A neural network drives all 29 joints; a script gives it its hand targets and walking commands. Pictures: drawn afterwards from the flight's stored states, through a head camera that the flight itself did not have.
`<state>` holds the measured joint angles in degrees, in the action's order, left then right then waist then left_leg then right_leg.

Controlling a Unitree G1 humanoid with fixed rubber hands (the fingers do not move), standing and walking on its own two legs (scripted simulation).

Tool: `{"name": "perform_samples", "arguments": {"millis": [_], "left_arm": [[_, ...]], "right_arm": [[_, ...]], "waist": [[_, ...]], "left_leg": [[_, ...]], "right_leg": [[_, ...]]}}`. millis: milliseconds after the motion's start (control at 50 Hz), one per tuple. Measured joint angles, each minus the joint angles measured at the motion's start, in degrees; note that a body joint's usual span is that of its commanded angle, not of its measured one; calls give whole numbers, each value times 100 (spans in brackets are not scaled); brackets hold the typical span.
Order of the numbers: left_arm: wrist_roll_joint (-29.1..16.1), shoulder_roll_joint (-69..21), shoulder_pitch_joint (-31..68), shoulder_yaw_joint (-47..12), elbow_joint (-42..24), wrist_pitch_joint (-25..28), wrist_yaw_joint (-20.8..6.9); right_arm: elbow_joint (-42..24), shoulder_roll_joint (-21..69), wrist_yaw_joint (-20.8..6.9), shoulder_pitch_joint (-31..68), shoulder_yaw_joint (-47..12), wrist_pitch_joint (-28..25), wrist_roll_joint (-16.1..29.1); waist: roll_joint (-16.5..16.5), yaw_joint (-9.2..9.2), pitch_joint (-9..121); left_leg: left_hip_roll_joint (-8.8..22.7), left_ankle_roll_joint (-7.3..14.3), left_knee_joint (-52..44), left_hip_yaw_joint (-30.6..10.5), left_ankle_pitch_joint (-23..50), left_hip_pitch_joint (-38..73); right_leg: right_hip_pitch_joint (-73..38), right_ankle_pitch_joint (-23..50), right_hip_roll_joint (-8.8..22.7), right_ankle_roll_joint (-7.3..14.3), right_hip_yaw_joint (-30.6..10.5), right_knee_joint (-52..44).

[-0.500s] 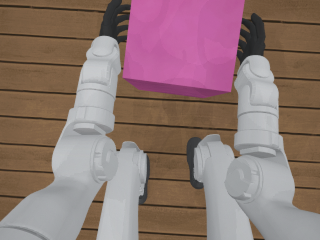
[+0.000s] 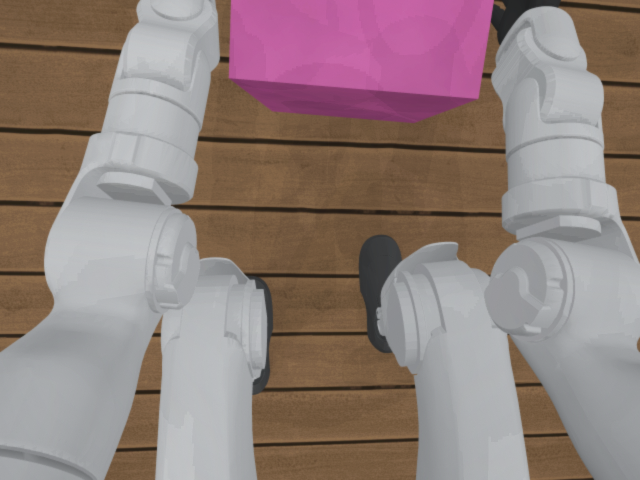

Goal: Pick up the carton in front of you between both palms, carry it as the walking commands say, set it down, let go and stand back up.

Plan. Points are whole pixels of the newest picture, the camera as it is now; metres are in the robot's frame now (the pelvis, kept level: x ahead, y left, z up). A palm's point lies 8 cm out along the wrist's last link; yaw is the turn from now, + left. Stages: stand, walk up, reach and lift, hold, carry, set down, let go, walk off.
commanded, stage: set down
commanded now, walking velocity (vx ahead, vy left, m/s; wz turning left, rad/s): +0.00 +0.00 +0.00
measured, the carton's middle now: (355, 12) +0.56 -0.06 -0.24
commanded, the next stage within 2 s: none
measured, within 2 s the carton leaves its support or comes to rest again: rests again in 0.64 s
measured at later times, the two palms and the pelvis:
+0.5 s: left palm out of the picture +0.56 +0.10 -0.18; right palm (513, 25) +0.52 -0.20 -0.16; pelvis -0.01 +0.00 -0.02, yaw +1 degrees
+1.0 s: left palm out of the picture +0.56 +0.09 -0.19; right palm (517, 31) +0.52 -0.22 -0.18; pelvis -0.01 +0.00 -0.02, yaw +0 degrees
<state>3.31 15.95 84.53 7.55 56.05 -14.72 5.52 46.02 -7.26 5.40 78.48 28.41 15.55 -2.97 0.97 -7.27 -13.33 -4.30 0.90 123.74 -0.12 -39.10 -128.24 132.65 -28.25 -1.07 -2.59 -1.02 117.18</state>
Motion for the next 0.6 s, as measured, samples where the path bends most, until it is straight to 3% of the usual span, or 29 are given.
{"name": "perform_samples", "arguments": {"millis": [80, 280, 600], "left_arm": [[-91, 17, -15, -100, 45, 5, 30], [-66, 53, 64, -97, 423, 69, -27], [310, -62, 437, 214, 588, 155, -483]], "right_arm": [[90, -56, -24, -61, -94, -59, 137], [507, -113, -128, 13, -71, -143, 34], [900, -405, -419, 313, 378, -321, -307]], "waist": [[-12, 1, 27], [-49, -43, -18], [-23, 57, -474]], "left_leg": [[-40, -2, 127, -10, -45, -85], [-159, -43, 261, -53, 36, -160], [-192, -18, 396, -64, 86, -46]], "right_leg": [[67, -81, -77, -99, -60, 131], [78, -73, -15, -86, -47, 281], [-83, -44, 7, -104, -29, 383]]}}
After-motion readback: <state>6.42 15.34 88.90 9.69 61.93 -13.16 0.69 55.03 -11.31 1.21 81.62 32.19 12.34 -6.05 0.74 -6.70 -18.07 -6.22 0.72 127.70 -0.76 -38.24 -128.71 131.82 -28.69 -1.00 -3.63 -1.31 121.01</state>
